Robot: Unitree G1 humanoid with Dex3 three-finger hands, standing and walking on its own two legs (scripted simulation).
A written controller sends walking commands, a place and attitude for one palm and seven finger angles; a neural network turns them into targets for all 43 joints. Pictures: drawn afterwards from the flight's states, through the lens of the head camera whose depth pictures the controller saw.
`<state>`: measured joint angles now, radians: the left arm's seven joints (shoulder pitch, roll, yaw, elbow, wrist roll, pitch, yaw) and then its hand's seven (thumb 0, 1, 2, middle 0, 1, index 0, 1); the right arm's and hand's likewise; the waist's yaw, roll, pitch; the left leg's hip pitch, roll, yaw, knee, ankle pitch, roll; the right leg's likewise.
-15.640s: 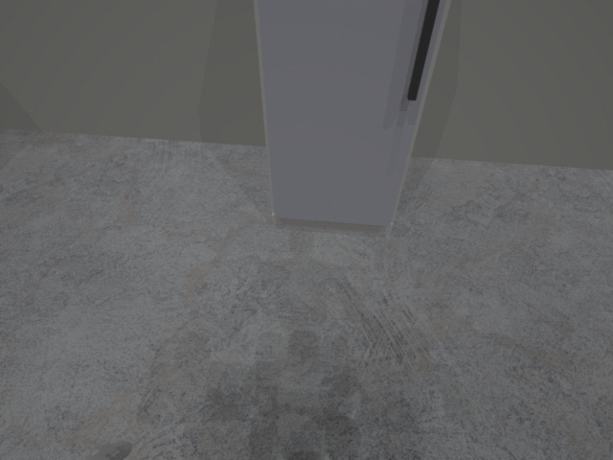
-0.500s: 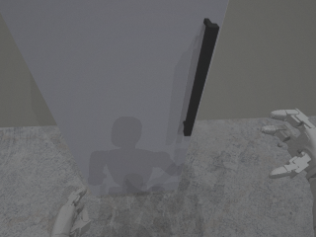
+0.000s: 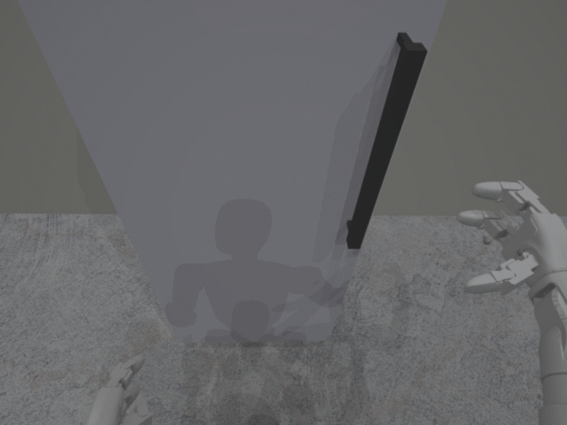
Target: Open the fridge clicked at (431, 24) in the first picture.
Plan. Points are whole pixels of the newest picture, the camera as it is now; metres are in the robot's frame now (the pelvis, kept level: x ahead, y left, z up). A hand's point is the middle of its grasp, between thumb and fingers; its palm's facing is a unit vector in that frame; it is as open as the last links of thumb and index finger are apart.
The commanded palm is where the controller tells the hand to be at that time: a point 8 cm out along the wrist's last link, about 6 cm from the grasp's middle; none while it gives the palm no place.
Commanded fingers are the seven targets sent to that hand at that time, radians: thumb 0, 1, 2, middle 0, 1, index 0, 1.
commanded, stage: move the hooked fingers beside the handle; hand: right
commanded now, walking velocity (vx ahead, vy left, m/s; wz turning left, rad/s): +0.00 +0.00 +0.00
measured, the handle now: (373, 162) +0.49 -0.10 +0.13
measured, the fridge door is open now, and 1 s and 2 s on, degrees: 0 0 0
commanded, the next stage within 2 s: feel for the door with the fingertips in 1.64 s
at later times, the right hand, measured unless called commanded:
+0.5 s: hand (449, 209) +0.39 -0.20 +0.13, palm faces -0.06 +1.00 -0.01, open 13.9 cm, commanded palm +0.38 -0.25 +0.14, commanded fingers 0.00 0.50 -0.30 0.30 1.20 0.30 1.20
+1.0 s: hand (429, 188) +0.44 -0.19 +0.13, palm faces -0.07 +1.00 +0.01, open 13.9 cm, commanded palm +0.41 -0.24 +0.13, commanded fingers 0.00 0.50 -0.30 0.30 1.20 0.30 1.20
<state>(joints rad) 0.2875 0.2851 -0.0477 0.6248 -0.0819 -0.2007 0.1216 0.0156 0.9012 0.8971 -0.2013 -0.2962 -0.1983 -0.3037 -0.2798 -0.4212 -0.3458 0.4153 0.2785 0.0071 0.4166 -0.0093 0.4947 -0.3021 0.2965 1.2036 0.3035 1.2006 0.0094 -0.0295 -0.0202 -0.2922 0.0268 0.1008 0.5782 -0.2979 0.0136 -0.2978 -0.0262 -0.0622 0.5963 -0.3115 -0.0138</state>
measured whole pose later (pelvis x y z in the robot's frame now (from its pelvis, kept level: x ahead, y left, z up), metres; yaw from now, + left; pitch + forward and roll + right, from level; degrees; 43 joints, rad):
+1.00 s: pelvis +0.00 -0.01 +0.00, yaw +2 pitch +6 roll +1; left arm 0.37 0.28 -0.03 0.65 -0.07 -0.05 0.07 0.01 0.90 0.90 -0.20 -0.30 -0.20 -0.30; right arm -0.65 -0.41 -0.30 0.86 0.20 -0.14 0.30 -0.01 0.49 -0.30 0.30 1.20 0.30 1.20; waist 0.08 -0.01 -0.05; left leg -0.41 0.02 0.07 0.61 -0.30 0.01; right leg -0.41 -0.03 -0.09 0.63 -0.33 -0.02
